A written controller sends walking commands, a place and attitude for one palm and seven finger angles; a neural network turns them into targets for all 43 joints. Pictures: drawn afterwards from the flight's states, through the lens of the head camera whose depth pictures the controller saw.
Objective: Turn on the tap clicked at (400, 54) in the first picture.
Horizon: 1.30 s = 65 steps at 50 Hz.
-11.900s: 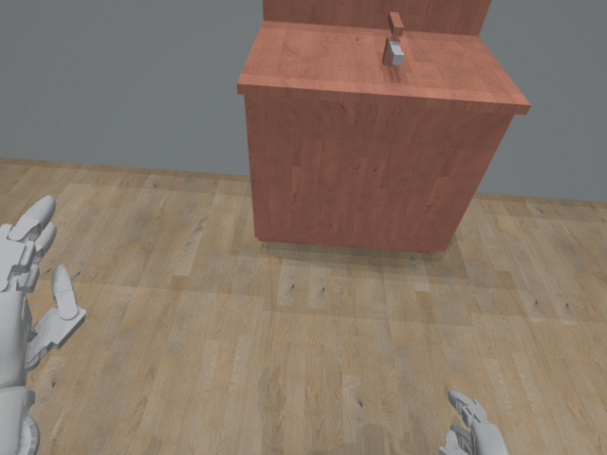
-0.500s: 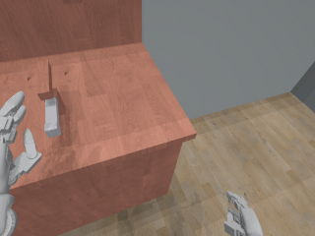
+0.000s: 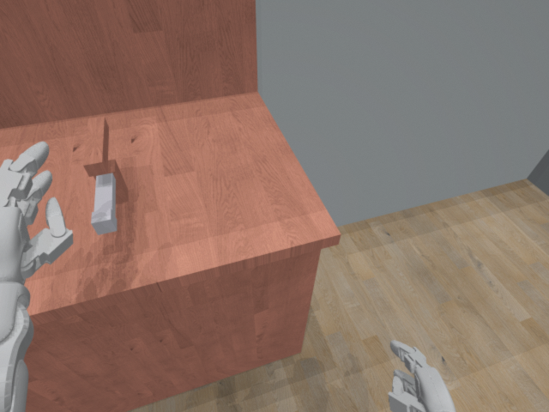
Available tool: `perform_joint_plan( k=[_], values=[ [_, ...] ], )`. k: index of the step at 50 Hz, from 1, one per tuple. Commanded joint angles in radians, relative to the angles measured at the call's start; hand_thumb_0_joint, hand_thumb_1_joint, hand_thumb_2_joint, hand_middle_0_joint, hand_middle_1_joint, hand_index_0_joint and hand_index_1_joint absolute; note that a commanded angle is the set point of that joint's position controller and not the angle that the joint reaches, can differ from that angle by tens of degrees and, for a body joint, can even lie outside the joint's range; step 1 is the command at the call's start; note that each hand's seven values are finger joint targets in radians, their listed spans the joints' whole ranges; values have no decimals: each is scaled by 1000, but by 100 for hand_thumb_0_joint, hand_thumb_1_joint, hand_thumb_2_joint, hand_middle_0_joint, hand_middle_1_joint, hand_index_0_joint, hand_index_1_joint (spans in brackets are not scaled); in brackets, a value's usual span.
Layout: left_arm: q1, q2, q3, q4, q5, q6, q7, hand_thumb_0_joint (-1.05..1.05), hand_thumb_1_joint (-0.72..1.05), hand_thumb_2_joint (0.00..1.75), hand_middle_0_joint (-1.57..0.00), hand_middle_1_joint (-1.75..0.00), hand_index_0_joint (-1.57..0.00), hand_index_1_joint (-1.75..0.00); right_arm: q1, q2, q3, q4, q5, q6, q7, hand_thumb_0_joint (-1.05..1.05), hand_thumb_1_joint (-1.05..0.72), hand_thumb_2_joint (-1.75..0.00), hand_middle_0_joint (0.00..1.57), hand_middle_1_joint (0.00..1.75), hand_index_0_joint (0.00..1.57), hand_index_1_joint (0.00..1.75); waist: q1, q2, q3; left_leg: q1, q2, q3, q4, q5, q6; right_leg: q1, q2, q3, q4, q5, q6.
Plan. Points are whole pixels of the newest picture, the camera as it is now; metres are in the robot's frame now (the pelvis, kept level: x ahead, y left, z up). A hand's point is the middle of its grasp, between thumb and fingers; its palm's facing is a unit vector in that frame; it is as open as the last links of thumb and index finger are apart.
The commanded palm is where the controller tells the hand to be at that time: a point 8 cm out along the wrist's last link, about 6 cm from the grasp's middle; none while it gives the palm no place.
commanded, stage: turn the palm inward beside the body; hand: left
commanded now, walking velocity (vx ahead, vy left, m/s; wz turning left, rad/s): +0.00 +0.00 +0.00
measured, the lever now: (104, 221) +0.35 +0.31 +0.08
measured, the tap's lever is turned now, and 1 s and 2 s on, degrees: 0 0 0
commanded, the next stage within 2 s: reach beside the lever's end, fingers flat in 2.00 s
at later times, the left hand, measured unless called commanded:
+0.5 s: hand (111, 274) +0.22 +0.22 +0.15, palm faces +0.46 -0.83 -0.32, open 7.5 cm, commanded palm +0.16 +0.26 +0.16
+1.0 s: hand (100, 299) +0.20 +0.22 +0.14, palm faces +0.51 -0.83 -0.22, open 7.4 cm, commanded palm +0.14 +0.26 +0.15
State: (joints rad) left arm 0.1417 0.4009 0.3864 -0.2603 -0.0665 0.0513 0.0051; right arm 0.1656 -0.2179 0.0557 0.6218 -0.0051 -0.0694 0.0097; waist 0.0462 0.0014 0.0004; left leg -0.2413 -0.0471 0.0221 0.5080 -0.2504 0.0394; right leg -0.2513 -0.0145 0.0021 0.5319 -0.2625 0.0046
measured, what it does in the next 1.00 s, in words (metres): stands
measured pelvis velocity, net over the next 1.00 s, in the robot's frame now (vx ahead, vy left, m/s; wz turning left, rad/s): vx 0.02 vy -0.03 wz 0.05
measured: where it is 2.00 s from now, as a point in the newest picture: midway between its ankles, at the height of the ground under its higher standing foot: outside the picture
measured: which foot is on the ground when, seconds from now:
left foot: down 0.00-1.00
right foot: down 0.00-1.00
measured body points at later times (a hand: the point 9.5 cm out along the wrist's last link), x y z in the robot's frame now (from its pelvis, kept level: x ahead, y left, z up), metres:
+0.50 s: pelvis +0.01 -0.06 -0.02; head +0.00 -0.08 +0.43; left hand +0.19 +0.26 +0.17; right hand +0.21 -0.29 -0.10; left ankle +0.01 +0.09 -0.73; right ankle +0.01 -0.12 -0.74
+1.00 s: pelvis +0.02 -0.03 -0.02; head +0.00 -0.05 +0.43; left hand +0.17 +0.26 +0.15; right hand +0.22 -0.24 -0.09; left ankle +0.01 +0.09 -0.74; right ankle +0.01 -0.12 -0.74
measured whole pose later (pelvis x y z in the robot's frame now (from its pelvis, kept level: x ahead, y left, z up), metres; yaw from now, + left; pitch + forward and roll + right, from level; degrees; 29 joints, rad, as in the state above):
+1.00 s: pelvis +0.02 -0.03 -0.02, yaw +3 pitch +2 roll +0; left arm 0.47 0.27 0.27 -0.47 -0.16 0.03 0.16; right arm 0.22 -0.22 0.03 0.63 0.02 -0.21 -0.06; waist 0.08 0.03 -0.09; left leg -0.37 -0.02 -0.04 0.70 -0.36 0.00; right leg -0.36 0.01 -0.06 0.70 -0.38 -0.04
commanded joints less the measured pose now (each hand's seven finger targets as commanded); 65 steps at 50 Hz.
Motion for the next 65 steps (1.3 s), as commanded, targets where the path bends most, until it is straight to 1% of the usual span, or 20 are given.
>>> perform_joint_plan(
  k=[1,3,5,8,11,15,19,22,25,26,29,30,38,45,46,50,58,60,61,65],
  values=[
    [28,220,101,-352,6,-114,40,0,90,90,-20,-30,-20,-30,-159,-152,-73,-205,-2,-48,-22,0,-90,-90,20,30,20,30,19,26,-155,16,48,-59,-69,99,-47,-21,50,-93,-20,64,-40],
    [7,237,160,-319,-29,-180,76,0,90,90,-20,-30,-20,-30,-146,-138,-74,-184,-1,-53,-36,0,-90,-90,20,30,20,30,16,5,-154,-1,43,-54,-41,34,-33,-46,54,-80,-16,5,-30],
    [-45,300,215,-338,-31,-223,120,0,90,90,-20,-30,-20,-30,-127,-133,-72,-163,4,-59,-45,0,-90,-90,20,30,20,30,24,113,-160,-4,35,-40,-18,-12,-32,-67,52,-61,-14,-35,-32],
    [-17,202,126,-259,-34,-224,133,0,90,90,-20,-30,-20,-30,-107,-127,-77,-145,9,-82,-49,0,-90,-90,20,30,20,30,3,125,-133,-35,23,-32,30,-13,-21,-85,32,-45,-16,-39,-31],
    [-31,188,70,-204,-48,-168,98,0,90,90,-20,-30,-20,-30,-110,-145,-74,-139,24,-97,-68,0,-90,-90,20,30,20,30,-18,63,-93,-81,16,-25,61,-59,-9,-106,4,1,-56,-102,-16],
    [-103,210,48,-198,-59,-111,57,0,90,90,-20,-30,-20,-30,-139,-136,-73,-130,40,-112,-96,0,-90,-90,20,30,20,30,-8,20,-65,-135,28,-35,117,-105,-20,-84,-65,138,-130,-253,13],
    [-34,224,94,-249,-77,-120,70,0,90,90,-20,-30,-20,-30,-127,-129,-88,-125,37,-123,-93,0,-90,-90,20,30,20,30,18,-32,-132,-180,43,-61,147,-65,-33,-11,-112,188,-102,-115,42],
    [69,219,143,-249,-97,-134,97,0,90,90,-20,-30,-20,-30,-99,-127,-90,-126,37,-132,-87,0,-90,-90,20,30,20,30,33,-73,-162,-183,42,-59,148,6,-31,22,-98,155,-46,80,44],
    [155,220,185,-240,-114,-118,100,0,90,90,-20,-30,-20,-30,-80,-133,-92,-120,42,-132,-85,0,-90,-90,20,30,20,30,45,-57,-190,-166,39,-42,149,80,-27,47,-86,120,2,286,51],
    [153,170,139,-267,-120,-114,94,0,90,90,-20,-30,-20,-30,-71,-131,-92,-131,45,-134,-82,0,-90,-90,20,30,20,30,33,-46,-196,-155,35,-35,143,104,-21,37,-77,92,14,322,49],
    [184,147,124,-305,-126,-112,85,0,90,90,-20,-30,-20,-30,-44,-136,-95,-138,45,-150,-86,0,-90,-90,20,30,20,30,28,-24,-209,-107,32,-25,136,170,-13,11,-46,33,41,390,36],
    [189,142,119,-317,-118,-114,89,0,90,90,-20,-30,-20,-30,-48,-134,-90,-137,47,-157,-87,0,-90,-90,20,30,20,30,33,17,-192,-92,28,-20,134,180,-11,-9,-34,19,44,371,28],
    [211,71,25,-404,-96,-159,128,0,90,90,-20,-30,-20,-30,-29,-138,-92,-145,34,-211,-88,0,-90,-90,20,30,20,30,23,31,-190,-65,30,-44,119,191,-10,-79,3,-46,68,198,-14],
    [260,45,10,-416,-85,-101,170,0,90,90,-20,-30,-20,-30,-58,-129,-75,-145,35,-206,-90,0,-90,-90,20,30,20,30,38,38,-158,-78,37,-62,95,160,-22,-91,11,-61,62,118,-25],
    [255,10,-25,-420,-91,-93,169,0,90,90,-20,-30,-20,-30,-57,-128,-74,-152,34,-204,-89,0,-90,-90,20,30,20,30,28,23,-155,-78,38,-65,92,152,-23,-95,9,-65,60,110,-24],
    [258,22,-21,-447,-85,-72,179,0,90,90,-20,-30,-20,-30,-71,-126,-67,-152,34,-202,-92,0,-90,-90,20,30,20,30,38,55,-140,-77,41,-73,79,127,-28,-102,13,-65,54,67,-28],
    [254,-25,-80,-471,-87,-51,202,0,90,90,-20,-30,-20,-30,-90,-121,-57,-161,31,-204,-96,0,-90,-90,20,30,20,30,28,34,-118,-93,37,-84,65,32,-26,-116,13,-62,38,-17,-29],
    [271,-5,-62,-476,-83,-45,212,0,90,90,-20,-30,-20,-30,-96,-120,-53,-155,31,-202,-98,0,-90,-90,20,30,20,30,35,74,-108,-98,36,-84,61,11,-27,-121,13,-60,34,-33,-29],
    [268,-42,-96,-477,-89,-43,212,0,90,90,-20,-30,-20,-30,-95,-116,-51,-162,32,-202,-96,0,-90,-90,20,30,20,30,25,53,-106,-102,35,-86,59,-11,-27,-126,11,-63,35,-48,-28],
    [294,-14,-65,-486,-95,-36,223,0,90,90,-20,-30,-20,-30,-100,-121,-52,-159,32,-205,-100,0,-90,-90,20,30,20,30,37,56,-105,-116,31,-82,64,-28,-22,-118,12,-55,23,-63,-27]
  ],
)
